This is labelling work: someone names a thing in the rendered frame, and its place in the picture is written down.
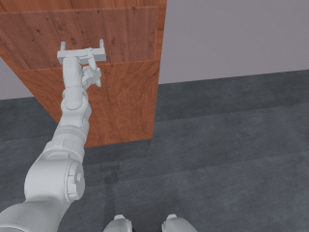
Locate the drawer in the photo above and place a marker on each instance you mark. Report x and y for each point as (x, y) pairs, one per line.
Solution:
(33, 38)

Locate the robot right shin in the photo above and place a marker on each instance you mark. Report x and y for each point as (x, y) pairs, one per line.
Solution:
(171, 216)

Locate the robot left shin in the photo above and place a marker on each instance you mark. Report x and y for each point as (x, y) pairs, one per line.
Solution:
(118, 216)

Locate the robot left hand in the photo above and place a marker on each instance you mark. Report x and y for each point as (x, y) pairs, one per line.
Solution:
(74, 75)

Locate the cabinet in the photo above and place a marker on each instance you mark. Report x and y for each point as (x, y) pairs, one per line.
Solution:
(123, 107)

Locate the left robot upper arm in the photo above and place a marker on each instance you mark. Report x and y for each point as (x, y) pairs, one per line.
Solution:
(51, 186)

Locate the robot shin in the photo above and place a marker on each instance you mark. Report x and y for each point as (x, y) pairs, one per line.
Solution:
(118, 216)
(171, 216)

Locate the left robot forearm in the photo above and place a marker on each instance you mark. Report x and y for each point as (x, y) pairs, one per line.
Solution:
(71, 134)

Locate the handle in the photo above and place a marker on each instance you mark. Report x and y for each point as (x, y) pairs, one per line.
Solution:
(99, 53)

